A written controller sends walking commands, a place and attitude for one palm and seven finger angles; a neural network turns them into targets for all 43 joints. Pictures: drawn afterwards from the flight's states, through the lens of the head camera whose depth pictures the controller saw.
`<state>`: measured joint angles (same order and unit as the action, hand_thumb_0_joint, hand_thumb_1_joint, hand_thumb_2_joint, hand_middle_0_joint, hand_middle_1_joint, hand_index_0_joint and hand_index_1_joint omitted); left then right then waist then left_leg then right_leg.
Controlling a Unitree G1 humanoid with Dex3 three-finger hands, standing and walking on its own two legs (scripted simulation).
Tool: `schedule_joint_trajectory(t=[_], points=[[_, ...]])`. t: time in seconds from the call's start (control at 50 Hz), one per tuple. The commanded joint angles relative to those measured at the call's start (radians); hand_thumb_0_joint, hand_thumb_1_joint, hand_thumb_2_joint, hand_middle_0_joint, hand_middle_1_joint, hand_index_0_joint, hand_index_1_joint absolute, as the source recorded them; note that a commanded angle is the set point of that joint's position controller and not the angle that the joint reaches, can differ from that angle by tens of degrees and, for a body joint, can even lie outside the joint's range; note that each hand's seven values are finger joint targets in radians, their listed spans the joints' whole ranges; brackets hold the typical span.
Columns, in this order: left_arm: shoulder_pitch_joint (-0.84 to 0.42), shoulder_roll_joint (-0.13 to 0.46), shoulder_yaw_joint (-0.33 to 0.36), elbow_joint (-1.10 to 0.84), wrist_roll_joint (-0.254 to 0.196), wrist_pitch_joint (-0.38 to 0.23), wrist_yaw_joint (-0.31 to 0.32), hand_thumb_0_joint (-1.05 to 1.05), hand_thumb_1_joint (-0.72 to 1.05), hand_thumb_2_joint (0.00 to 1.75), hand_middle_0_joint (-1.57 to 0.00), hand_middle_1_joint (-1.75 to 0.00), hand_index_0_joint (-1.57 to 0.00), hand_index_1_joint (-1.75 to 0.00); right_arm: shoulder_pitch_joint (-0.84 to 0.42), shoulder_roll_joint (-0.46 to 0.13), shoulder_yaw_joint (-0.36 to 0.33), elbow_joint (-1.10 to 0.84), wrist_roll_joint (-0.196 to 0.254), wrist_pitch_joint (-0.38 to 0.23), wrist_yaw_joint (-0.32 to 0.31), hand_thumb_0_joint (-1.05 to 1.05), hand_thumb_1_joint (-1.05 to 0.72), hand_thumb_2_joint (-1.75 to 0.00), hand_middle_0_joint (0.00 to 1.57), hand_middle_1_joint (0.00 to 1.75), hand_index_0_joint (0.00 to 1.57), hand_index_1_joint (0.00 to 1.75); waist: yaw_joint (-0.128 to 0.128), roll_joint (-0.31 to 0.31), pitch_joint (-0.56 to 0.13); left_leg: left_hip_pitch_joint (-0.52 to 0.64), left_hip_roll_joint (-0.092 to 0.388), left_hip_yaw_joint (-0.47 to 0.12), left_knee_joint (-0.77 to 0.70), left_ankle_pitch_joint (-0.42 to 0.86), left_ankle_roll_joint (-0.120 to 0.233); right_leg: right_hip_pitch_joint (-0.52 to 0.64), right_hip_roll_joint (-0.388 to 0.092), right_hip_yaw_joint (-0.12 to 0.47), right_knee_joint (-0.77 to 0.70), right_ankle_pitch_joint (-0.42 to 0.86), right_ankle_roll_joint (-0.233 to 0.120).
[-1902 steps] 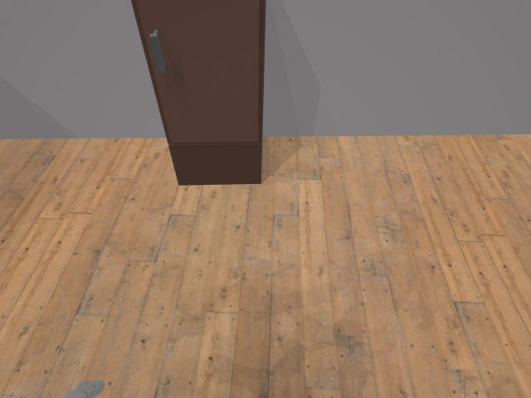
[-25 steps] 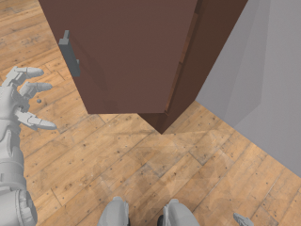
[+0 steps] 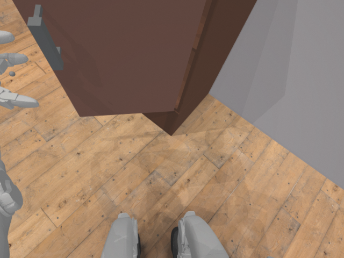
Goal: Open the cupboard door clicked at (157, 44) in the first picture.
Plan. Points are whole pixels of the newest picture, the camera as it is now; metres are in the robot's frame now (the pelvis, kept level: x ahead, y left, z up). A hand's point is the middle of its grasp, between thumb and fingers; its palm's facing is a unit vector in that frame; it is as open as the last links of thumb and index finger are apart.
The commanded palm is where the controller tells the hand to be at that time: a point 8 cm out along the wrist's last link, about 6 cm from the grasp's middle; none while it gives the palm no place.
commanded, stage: move the hooked fingers beside the handle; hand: left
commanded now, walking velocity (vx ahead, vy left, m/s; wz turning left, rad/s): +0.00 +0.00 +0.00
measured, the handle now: (48, 39) +0.59 +0.26 +0.06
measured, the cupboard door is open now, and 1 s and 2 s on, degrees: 46 46 46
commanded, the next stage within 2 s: slide the fingers in behind the handle in 1.10 s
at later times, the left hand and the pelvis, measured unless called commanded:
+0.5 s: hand (16, 51) +0.55 +0.32 +0.06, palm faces +0.09 -1.00 -0.02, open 14.0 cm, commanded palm +0.53 +0.33 +0.06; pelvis +0.01 +0.01 -0.01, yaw -2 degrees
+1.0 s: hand (16, 56) +0.53 +0.31 +0.06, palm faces +0.10 -1.00 -0.01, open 14.0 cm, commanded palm +0.52 +0.34 +0.06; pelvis +0.01 +0.01 +0.00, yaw -1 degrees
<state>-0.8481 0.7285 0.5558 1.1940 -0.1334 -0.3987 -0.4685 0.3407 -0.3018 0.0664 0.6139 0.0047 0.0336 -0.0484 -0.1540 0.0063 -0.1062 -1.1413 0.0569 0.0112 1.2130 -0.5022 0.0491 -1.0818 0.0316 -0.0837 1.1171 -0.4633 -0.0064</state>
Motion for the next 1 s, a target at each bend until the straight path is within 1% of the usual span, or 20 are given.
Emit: schedule_joint_trajectory(t=[0.0, 0.08, 0.1, 0.12, 0.18, 0.28, 0.34, 0.44, 0.46, 0.48, 0.52, 0.6, 0.62, 0.68, 0.72, 0.82, 0.84, 0.9, 0.92, 0.98], points=[[-0.416, 0.411, 0.062, -0.164, -0.004, -0.041, 0.001, 0.0, -0.5, 0.3, -0.3, -1.2, -0.3, -1.2, 0.168, -0.209, -0.07, -0.05, -0.002, -0.009, -0.019, 0.0, -0.9, -0.9, 0.2, 0.3, 0.2, 0.3, -0.008, 0.19, -0.492, 0.397, -0.008, -0.093, -0.125, 0.353, -0.015, 0.14, 0.022, 0.051, -0.113, 0.199, -0.012], [-0.499, 0.449, 0.048, -0.154, 0.017, -0.029, -0.006, 0.0, -0.5, 0.3, -0.3, -1.2, -0.3, -1.2, 0.183, -0.215, -0.058, -0.047, -0.004, -0.001, -0.019, 0.0, -0.9, -0.9, 0.2, 0.3, 0.2, 0.3, -0.03, 0.255, -0.505, 0.422, -0.002, -0.109, -0.112, 0.379, -0.02, 0.085, 0.025, 0.04, -0.097, 0.195, -0.016], [-0.493, 0.475, 0.069, -0.163, 0.022, -0.029, -0.005, 0.0, -0.5, 0.3, -0.3, -1.2, -0.3, -1.2, 0.195, -0.217, -0.059, -0.047, -0.009, 0.003, -0.018, 0.0, -0.9, -0.9, 0.2, 0.3, 0.2, 0.3, -0.018, 0.269, -0.538, 0.447, -0.001, -0.117, -0.11, 0.42, -0.025, 0.09, 0.025, 0.035, -0.09, 0.212, -0.018], [-0.481, 0.455, 0.054, -0.152, 0.024, -0.023, -0.009, 0.0, -0.5, 0.3, -0.3, -1.2, -0.3, -1.2, 0.196, -0.216, -0.06, -0.049, -0.008, 0.006, -0.015, 0.0, -0.9, -0.9, 0.2, 0.3, 0.2, 0.3, -0.024, 0.281, -0.55, 0.464, 0.001, -0.117, -0.103, 0.431, -0.025, 0.071, 0.026, 0.035, -0.091, 0.214, -0.017], [-0.53, 0.441, 0.027, -0.12, 0.025, 0.001, -0.021, 0.0, -0.5, 0.3, -0.3, -1.2, -0.3, -1.2, 0.21, -0.218, -0.053, -0.043, -0.007, 0.017, -0.013, 0.0, -0.9, -0.9, 0.2, 0.3, 0.2, 0.3, -0.052, 0.276, -0.52, 0.469, 0.008, -0.128, -0.095, 0.448, -0.027, 0.026, 0.028, 0.026, -0.09, 0.215, -0.013], [-0.604, 0.487, 0.034, -0.117, 0.053, 0.025, -0.004, 0.0, -0.5, 0.3, -0.3, -1.2, -0.3, -1.2, 0.236, -0.224, -0.044, -0.042, -0.014, 0.03, -0.013, 0.0, -0.9, -0.9, 0.2, 0.3, 0.2, 0.3, -0.07, 0.298, -0.548, 0.49, 0.014, -0.149, -0.084, 0.483, -0.034, -0.015, 0.03, 0.013, -0.079, 0.213, -0.014], [-0.57, 0.483, 0.039, -0.111, 0.058, 0.03, 0.001, 0.0, -0.5, 0.3, -0.3, -1.2, -0.3, -1.2, 0.247, -0.22, -0.041, -0.049, -0.018, 0.036, -0.008, 0.0, -0.9, -0.9, 0.2, 0.3, 0.2, 0.3, -0.059, 0.312, -0.556, 0.501, 0.014, -0.154, -0.084, 0.512, -0.038, -0.016, 0.035, 0.007, -0.072, 0.221, -0.019], [-0.493, 0.507, 0.091, -0.197, 0.052, 0.027, -0.002, 0.0, -0.5, 0.3, -0.3, -1.2, -0.3, -1.2, 0.269, -0.216, -0.058, -0.055, -0.023, 0.051, 0.008, 0.0, -0.9, -0.9, 0.2, 0.3, 0.2, 0.3, -0.025, 0.333, -0.643, 0.591, 0.024, -0.161, -0.084, 0.673, -0.051, 0.025, 0.038, 0.005, -0.075, 0.287, -0.017], [-0.497, 0.49, 0.084, -0.217, 0.045, 0.027, -0.002, 0.0, -0.5, 0.3, -0.3, -1.2, -0.3, -1.2, 0.271, -0.214, -0.06, -0.051, -0.023, 0.054, 0.012, 0.0, -0.9, -0.9, 0.2, 0.3, 0.2, 0.3, -0.03, 0.337, -0.639, 0.608, 0.027, -0.16, -0.089, 0.685, -0.053, 0.022, 0.039, 0.004, -0.086, 0.292, -0.014], [-0.463, 0.509, 0.109, -0.217, 0.044, 0.029, 0.001, 0.0, -0.5, 0.3, -0.3, -1.2, -0.3, -1.2, 0.269, -0.215, -0.065, -0.054, -0.023, 0.056, 0.013, 0.0, -0.9, -0.9, 0.2, 0.3, 0.2, 0.3, -0.017, 0.334, -0.624, 0.606, 0.028, -0.159, -0.098, 0.681, -0.055, 0.035, 0.04, 0.002, -0.093, 0.284, -0.014], [-0.465, 0.48, 0.093, -0.217, 0.037, 0.03, 0.005, 0.0, -0.5, 0.3, -0.3, -1.2, -0.3, -1.2, 0.26, -0.21, -0.064, -0.051, -0.021, 0.057, 0.018, 0.0, -0.9, -0.9, 0.2, 0.3, 0.2, 0.3, -0.03, 0.309, -0.586, 0.574, 0.024, -0.147, -0.106, 0.615, -0.043, 0.043, 0.043, 0.006, -0.108, 0.272, -0.012], [-0.47, 0.479, 0.099, -0.248, 0.037, 0.008, 0.015, 0.0, -0.5, 0.3, -0.3, -1.2, -0.3, -1.2, 0.261, -0.209, -0.068, -0.042, -0.023, 0.053, 0.019, 0.0, -0.9, -0.9, 0.2, 0.3, 0.2, 0.3, -0.026, 0.324, -0.585, 0.6, 0.023, -0.149, -0.12, 0.613, -0.047, 0.053, 0.045, 0.006, -0.117, 0.264, -0.016], [-0.46, 0.454, 0.08, -0.226, 0.038, 0.009, 0.016, 0.0, -0.5, 0.3, -0.3, -1.2, -0.3, -1.2, 0.259, -0.207, -0.067, -0.04, -0.022, 0.054, 0.019, 0.0, -0.9, -0.9, 0.2, 0.3, 0.2, 0.3, -0.036, 0.3, -0.564, 0.588, 0.022, -0.146, -0.123, 0.592, -0.043, 0.052, 0.045, 0.006, -0.122, 0.26, -0.015], [-0.469, 0.413, 0.047, -0.223, 0.033, -0.002, 0.011, 0.0, -0.5, 0.3, -0.3, -1.2, -0.3, -1.2, 0.257, -0.203, -0.067, -0.033, -0.021, 0.057, 0.017, 0.0, -0.9, -0.9, 0.2, 0.3, 0.2, 0.3, -0.039, 0.336, -0.541, 0.623, 0.024, -0.153, -0.13, 0.621, -0.054, 0.025, 0.044, 0.001, -0.125, 0.253, -0.018], [-0.447, 0.353, 0.004, -0.185, 0.029, 0.005, 0.009, 0.0, -0.5, 0.3, -0.3, -1.2, -0.3, -1.2, 0.253, -0.202, -0.066, -0.033, -0.02, 0.06, 0.019, 0.0, -0.9, -0.9, 0.2, 0.3, 0.2, 0.3, -0.05, 0.305, -0.495, 0.616, 0.024, -0.158, -0.141, 0.585, -0.053, 0.004, 0.045, -0.003, -0.136, 0.23, -0.018], [-0.469, 0.359, 0.008, -0.154, 0.02, -0.001, 0.016, 0.0, -0.5, 0.3, -0.3, -1.2, -0.3, -1.2, 0.238, -0.206, -0.065, -0.039, -0.019, 0.058, 0.008, 0.0, -0.9, -0.9, 0.2, 0.3, 0.2, 0.3, -0.056, 0.262, -0.469, 0.547, 0.014, -0.143, -0.141, 0.5, -0.04, 0.031, 0.039, 0.005, -0.134, 0.225, -0.018], [-0.469, 0.391, 0.031, -0.168, 0.023, -0.011, 0.022, 0.0, -0.5, 0.3, -0.3, -1.2, -0.3, -1.2, 0.238, -0.209, -0.065, -0.043, -0.02, 0.054, 0.006, 0.0, -0.9, -0.9, 0.2, 0.3, 0.2, 0.3, -0.042, 0.284, -0.482, 0.555, 0.013, -0.144, -0.138, 0.524, -0.043, 0.034, 0.039, 0.006, -0.124, 0.232, -0.024], [-0.483, 0.404, 0.034, -0.166, 0.035, -0.022, 0.036, 0.0, -0.5, 0.3, -0.3, -1.2, -0.3, -1.2, 0.231, -0.21, -0.064, -0.047, -0.021, 0.052, 0.007, 0.0, -0.9, -0.9, 0.2, 0.3, 0.2, 0.3, -0.048, 0.269, -0.493, 0.545, 0.012, -0.143, -0.13, 0.511, -0.044, 0.034, 0.037, 0.008, -0.118, 0.226, -0.02], [-0.511, 0.4, 0.025, -0.186, 0.035, -0.029, 0.037, 0.0, -0.5, 0.3, -0.3, -1.2, -0.3, -1.2, 0.226, -0.208, -0.063, -0.045, -0.022, 0.051, 0.007, 0.0, -0.9, -0.9, 0.2, 0.3, 0.2, 0.3, -0.05, 0.294, -0.506, 0.545, 0.011, -0.14, -0.125, 0.505, -0.043, 0.034, 0.035, 0.012, -0.116, 0.229, -0.019], [-0.489, 0.437, 0.058, -0.201, 0.033, -0.039, 0.031, 0.0, -0.5, 0.3, -0.3, -1.2, -0.3, -1.2, 0.227, -0.21, -0.066, -0.045, -0.023, 0.047, 0.007, 0.0, -0.9, -0.9, 0.2, 0.3, 0.2, 0.3, -0.035, 0.304, -0.558, 0.57, 0.012, -0.141, -0.112, 0.57, -0.048, 0.06, 0.036, 0.013, -0.106, 0.26, -0.021]])
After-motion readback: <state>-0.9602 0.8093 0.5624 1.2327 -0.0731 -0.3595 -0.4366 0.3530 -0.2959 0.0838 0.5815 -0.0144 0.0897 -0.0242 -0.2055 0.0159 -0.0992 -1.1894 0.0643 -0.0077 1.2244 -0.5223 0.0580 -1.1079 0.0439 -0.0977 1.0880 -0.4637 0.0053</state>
